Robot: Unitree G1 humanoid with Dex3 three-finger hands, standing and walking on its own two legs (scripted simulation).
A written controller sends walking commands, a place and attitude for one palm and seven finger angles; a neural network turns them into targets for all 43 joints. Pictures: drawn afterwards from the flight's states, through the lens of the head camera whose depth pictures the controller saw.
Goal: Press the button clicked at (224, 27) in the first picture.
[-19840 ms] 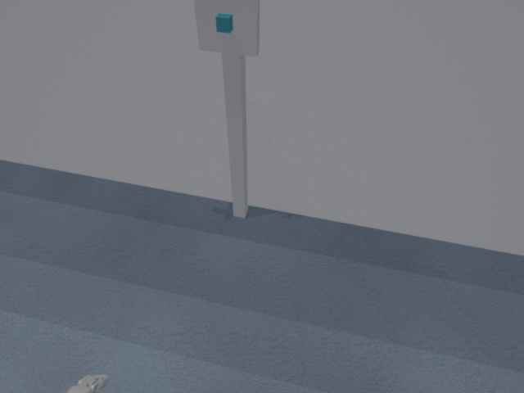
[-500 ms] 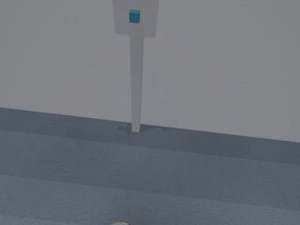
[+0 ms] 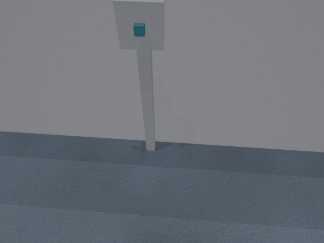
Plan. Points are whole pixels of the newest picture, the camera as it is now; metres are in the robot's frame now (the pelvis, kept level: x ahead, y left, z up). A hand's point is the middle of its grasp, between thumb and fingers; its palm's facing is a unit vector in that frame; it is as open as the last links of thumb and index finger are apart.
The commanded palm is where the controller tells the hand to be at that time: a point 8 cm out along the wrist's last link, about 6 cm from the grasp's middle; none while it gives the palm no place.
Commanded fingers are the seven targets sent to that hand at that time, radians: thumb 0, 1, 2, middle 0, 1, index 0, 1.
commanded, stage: let the arm hang, fingers relaxed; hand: left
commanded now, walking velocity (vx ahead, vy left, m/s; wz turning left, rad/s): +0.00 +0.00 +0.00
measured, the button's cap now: (139, 29) +0.80 +0.12 +0.14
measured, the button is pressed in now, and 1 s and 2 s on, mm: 0 0 0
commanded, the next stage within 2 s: stand and wait in 0.16 s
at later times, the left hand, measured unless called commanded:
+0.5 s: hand out of the picture +0.11 +0.21 -0.15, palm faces -0.03 -0.94 -0.34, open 7.4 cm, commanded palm none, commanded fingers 0.00 0.90 0.90 -0.20 -0.30 -0.20 -0.30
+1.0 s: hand out of the picture +0.12 +0.20 -0.15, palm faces -0.06 -0.94 -0.33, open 7.4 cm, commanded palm none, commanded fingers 0.00 0.90 0.90 -0.20 -0.30 -0.20 -0.30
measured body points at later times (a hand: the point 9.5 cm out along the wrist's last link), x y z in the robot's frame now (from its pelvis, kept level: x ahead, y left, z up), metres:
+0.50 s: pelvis +0.04 -0.03 +0.00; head +0.06 -0.04 +0.45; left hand +0.11 +0.26 -0.13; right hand +0.12 -0.32 -0.14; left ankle +0.06 +0.10 -0.74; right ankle -0.02 -0.11 -0.74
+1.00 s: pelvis +0.04 -0.03 +0.00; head +0.06 -0.04 +0.45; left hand +0.13 +0.25 -0.13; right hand +0.08 -0.32 -0.14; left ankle +0.06 +0.10 -0.74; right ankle -0.02 -0.11 -0.74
